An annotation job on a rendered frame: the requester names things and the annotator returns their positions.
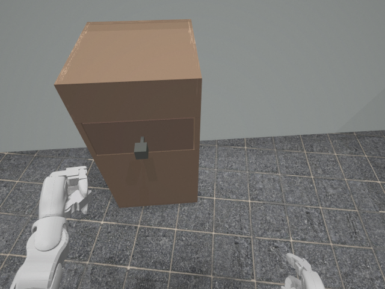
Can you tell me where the cabinet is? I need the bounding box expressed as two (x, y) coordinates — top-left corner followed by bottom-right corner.
(54, 19), (202, 208)

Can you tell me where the robot right hand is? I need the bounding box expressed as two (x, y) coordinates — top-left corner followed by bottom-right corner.
(281, 253), (325, 289)

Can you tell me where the robot left hand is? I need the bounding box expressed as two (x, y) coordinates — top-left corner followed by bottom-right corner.
(38, 166), (91, 219)

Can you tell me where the handle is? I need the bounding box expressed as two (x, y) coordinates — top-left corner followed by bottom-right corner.
(134, 137), (149, 160)

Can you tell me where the drawer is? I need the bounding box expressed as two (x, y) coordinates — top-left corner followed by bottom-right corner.
(82, 117), (194, 155)

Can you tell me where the left robot forearm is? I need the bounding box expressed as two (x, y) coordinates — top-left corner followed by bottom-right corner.
(10, 216), (70, 289)

